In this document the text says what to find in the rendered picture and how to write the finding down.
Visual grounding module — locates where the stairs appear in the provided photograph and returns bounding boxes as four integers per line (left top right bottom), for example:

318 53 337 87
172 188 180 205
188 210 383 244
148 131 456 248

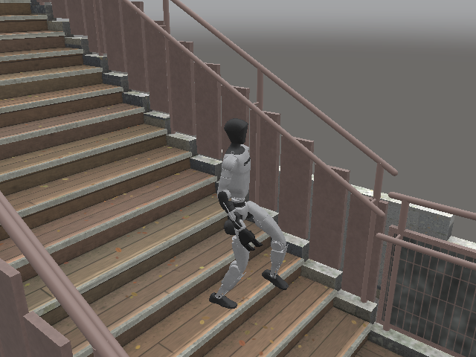
0 3 369 357

